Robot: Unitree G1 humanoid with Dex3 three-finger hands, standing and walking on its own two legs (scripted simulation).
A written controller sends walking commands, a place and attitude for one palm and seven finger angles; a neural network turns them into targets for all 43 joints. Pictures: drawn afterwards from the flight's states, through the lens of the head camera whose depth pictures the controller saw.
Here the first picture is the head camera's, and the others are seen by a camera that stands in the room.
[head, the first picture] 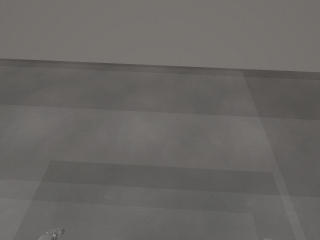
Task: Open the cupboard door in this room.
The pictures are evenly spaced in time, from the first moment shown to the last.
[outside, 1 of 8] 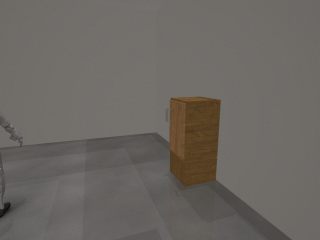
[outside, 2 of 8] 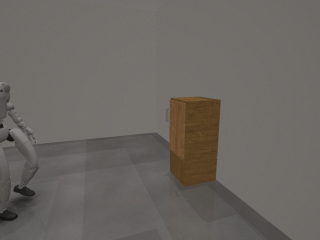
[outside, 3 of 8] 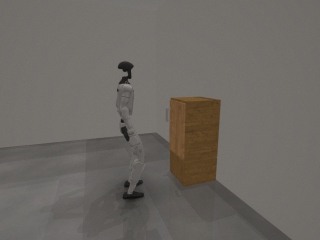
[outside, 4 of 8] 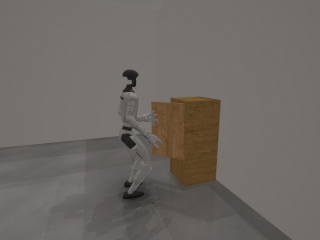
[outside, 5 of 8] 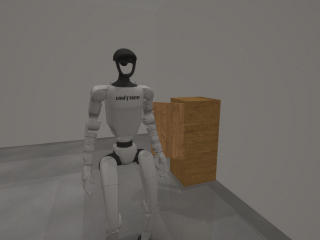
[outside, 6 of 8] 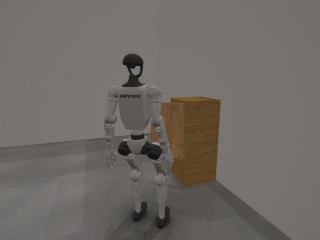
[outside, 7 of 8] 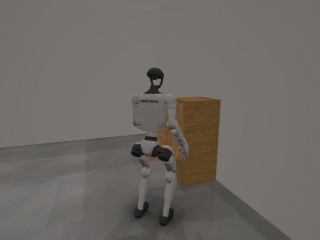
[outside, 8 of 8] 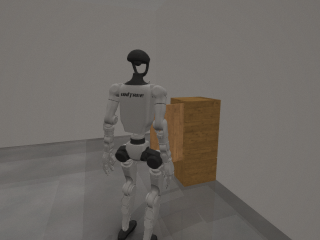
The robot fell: no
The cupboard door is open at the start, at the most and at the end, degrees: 0 98 98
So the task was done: yes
